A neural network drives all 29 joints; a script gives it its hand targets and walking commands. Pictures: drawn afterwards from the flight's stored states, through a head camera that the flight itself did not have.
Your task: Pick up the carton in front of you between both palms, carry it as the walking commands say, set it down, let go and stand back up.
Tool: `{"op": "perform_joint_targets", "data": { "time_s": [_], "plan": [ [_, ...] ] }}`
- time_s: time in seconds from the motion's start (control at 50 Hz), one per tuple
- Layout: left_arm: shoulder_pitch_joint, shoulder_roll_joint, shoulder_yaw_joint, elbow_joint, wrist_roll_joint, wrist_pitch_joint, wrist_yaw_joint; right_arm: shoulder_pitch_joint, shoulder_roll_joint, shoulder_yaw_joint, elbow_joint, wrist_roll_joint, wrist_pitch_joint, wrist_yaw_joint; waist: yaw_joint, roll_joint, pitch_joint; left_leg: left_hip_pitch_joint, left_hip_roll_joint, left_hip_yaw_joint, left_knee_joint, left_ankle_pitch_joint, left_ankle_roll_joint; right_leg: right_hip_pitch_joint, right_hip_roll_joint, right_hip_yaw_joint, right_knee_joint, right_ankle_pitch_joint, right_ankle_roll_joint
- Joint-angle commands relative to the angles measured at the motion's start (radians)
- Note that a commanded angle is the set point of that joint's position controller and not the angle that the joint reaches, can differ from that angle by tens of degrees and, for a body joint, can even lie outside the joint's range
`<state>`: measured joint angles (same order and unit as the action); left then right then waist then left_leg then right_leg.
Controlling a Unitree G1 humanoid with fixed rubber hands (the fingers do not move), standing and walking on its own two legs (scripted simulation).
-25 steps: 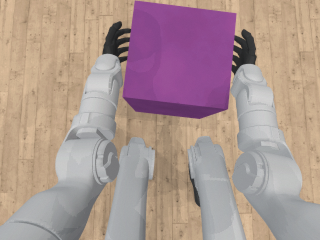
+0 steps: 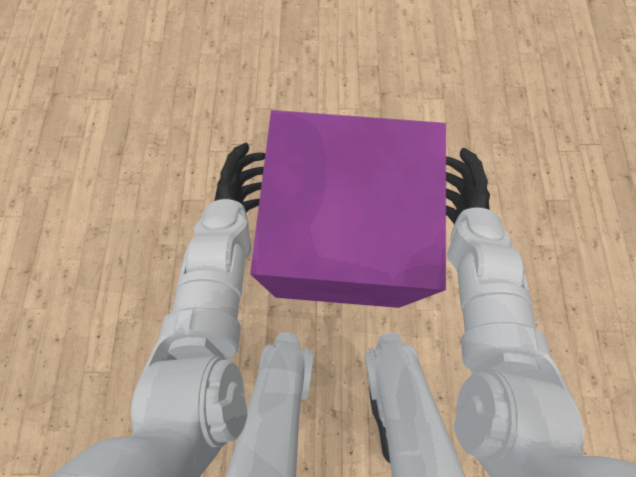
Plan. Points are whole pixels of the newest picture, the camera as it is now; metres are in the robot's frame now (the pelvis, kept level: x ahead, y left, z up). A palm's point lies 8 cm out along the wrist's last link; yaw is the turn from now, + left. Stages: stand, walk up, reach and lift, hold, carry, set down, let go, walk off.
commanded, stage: reach and lift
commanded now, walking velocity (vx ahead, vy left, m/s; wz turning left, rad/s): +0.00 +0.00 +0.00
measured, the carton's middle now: (345, 225) +0.43 -0.01 -0.12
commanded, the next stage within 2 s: hold in 1.90 s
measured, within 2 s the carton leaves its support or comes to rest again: neither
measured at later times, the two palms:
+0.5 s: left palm (180, 182) +0.39 +0.15 +0.11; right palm (537, 182) +0.39 -0.15 +0.11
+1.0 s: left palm (95, 148) +0.35 +0.15 +0.23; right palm out of the picture +0.36 -0.15 +0.23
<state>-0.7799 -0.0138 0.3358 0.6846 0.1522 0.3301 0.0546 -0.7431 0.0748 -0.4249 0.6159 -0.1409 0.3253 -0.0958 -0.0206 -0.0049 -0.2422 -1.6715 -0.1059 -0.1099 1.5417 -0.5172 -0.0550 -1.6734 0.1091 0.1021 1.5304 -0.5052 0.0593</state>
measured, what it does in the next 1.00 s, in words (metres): rises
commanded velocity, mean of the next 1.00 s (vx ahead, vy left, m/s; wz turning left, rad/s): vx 0.00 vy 0.00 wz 0.00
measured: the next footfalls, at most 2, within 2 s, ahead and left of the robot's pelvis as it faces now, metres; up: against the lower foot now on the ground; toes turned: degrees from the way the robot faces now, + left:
none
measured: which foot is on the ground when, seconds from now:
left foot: down 0.00-1.00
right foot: down 0.00-1.00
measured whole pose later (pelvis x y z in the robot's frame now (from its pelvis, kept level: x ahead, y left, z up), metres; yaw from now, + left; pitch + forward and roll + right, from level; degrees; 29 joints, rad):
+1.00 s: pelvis +0.07 +0.00 +0.20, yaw +0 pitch -2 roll +0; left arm -0.27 -0.15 0.27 0.41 0.27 0.60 0.00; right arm -0.29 0.16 -0.29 0.42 -0.28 0.59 -0.01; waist 0.00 0.00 -0.06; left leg -0.18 -0.04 -0.15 0.46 -0.24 -0.02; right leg -0.19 0.05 0.15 0.46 -0.23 0.01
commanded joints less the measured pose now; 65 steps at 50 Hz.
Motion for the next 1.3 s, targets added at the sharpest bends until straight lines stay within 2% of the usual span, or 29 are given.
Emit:
{"op": "perform_joint_targets", "data": {
  "time_s": [0.0,0.2,0.44,0.58,0.74,0.82,0.9,0.98,1.1,1.28],
  "plan": [
    [-0.565,-1.106,-0.549,-0.016,-0.147,-0.027,-0.242,-0.574,1.086,0.621,0.053,0.136,-0.002,0.263,0.004,0.024,-0.79,0.548,-0.069,0.135,-0.245,0.212,0.027,0.555,0.069,-0.138,-0.234,0.218,-0.017],
    [-0.37,-1.113,-0.548,-0.022,-0.114,-0.057,-0.233,-0.367,1.086,0.61,0.07,0.091,-0.032,0.264,0.003,0.022,-0.626,0.765,-0.051,0.083,-0.453,0.275,0.037,0.763,0.05,-0.088,-0.441,0.274,-0.032],
    [-0.144,-1.111,-0.604,-0.09,-0.097,-0.059,-0.23,-0.136,1.071,0.67,0.019,0.078,-0.036,0.272,0.005,0.02,-0.457,1.08,-0.025,0.032,-0.722,0.419,0.042,1.082,0.021,-0.039,-0.704,0.418,-0.042],
    [-0.034,-1.113,-0.648,-0.15,-0.11,-0.003,-0.243,-0.031,1.072,0.716,-0.04,0.087,0.02,0.286,0.012,0.012,-0.342,1.275,-0.006,0.016,-0.886,0.514,0.043,1.277,0.006,-0.024,-0.864,0.511,-0.041],
    [0.049,-1.117,-0.704,-0.274,-0.136,0.128,-0.266,0.053,1.072,0.775,-0.154,0.113,0.146,0.309,0.021,0.008,-0.187,1.471,0.012,0.016,-1.055,0.569,0.04,1.477,-0.011,-0.015,-1.035,0.567,-0.039],
    [0.068,-1.091,-0.696,-0.323,-0.132,0.199,-0.274,0.076,1.063,0.767,-0.195,0.108,0.215,0.317,0.02,0.003,-0.075,1.521,0.015,0.019,-1.124,0.53,0.04,1.53,-0.015,-0.014,-1.105,0.537,-0.041],
    [0.053,-1.071,-0.628,-0.302,-0.105,0.246,-0.287,0.062,1.047,0.704,-0.174,0.081,0.261,0.329,0.023,0.0,0.046,1.519,0.016,0.033,-1.165,0.398,0.046,1.52,-0.02,-0.023,-1.151,0.403,-0.048],
    [-0.026,-1.073,-0.577,-0.269,-0.082,0.252,-0.305,-0.019,1.053,0.651,-0.14,0.06,0.265,0.342,0.025,-0.002,0.082,1.503,0.02,0.045,-1.168,0.3,0.054,1.503,-0.027,-0.029,-1.156,0.303,-0.053],
    [-0.12,-1.102,-0.598,-0.293,-0.096,0.244,-0.315,-0.113,1.083,0.675,-0.165,0.074,0.258,0.35,0.025,0.001,-0.002,1.525,0.021,0.046,-1.151,0.311,0.055,1.539,-0.029,-0.031,-1.142,0.317,-0.049],
    [-0.095,-1.096,-0.597,-0.298,-0.091,0.258,-0.311,-0.092,1.067,0.672,-0.173,0.072,0.27,0.348,0.024,0.006,-0.019,1.565,0.018,0.048,-1.173,0.365,0.047,1.564,-0.02,-0.038,-1.157,0.367,-0.044]
  ]
}}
